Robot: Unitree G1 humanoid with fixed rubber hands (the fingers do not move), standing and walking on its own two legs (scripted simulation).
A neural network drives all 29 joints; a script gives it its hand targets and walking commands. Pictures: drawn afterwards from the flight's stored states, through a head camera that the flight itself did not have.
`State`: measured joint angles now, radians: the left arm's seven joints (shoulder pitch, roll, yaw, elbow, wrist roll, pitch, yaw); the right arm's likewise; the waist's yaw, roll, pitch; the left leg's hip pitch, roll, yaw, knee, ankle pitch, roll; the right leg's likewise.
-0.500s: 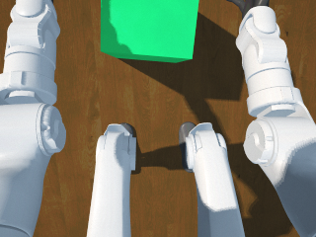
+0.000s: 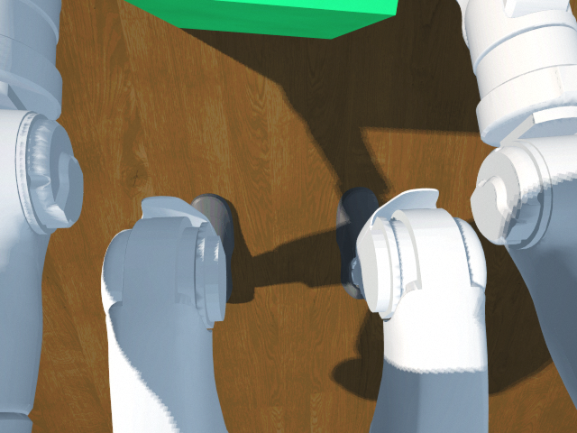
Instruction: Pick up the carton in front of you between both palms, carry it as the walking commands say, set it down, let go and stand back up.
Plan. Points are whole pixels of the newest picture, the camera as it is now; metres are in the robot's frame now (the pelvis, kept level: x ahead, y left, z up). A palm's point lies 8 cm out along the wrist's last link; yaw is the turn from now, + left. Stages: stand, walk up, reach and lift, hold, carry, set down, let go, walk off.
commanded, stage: reach and lift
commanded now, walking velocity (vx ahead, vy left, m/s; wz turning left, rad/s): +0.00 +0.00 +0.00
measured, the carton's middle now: out of the picture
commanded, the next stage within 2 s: none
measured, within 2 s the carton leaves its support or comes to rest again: leaves its support in 0.78 s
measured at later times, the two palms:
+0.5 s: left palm out of the picture +0.58 +0.19 -0.18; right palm out of the picture +0.56 -0.12 -0.18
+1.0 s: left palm out of the picture +0.54 +0.19 -0.06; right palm out of the picture +0.54 -0.11 -0.06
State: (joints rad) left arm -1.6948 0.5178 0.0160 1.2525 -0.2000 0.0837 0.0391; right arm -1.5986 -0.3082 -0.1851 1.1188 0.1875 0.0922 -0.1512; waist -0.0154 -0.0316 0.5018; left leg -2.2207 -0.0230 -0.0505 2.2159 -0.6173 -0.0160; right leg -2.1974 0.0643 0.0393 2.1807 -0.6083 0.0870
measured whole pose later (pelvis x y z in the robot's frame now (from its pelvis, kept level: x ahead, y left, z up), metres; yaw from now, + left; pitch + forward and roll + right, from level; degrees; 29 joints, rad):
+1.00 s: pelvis +0.00 -0.01 +0.03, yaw +2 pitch +41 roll -3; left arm -1.34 0.22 0.27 0.87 0.05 0.35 0.07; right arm -1.24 -0.06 -0.43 0.72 -0.04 0.33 -0.16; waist 0.00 -0.03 0.08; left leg -2.22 -0.10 -0.09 2.08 -0.58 -0.06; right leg -2.19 0.12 0.08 2.06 -0.60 0.12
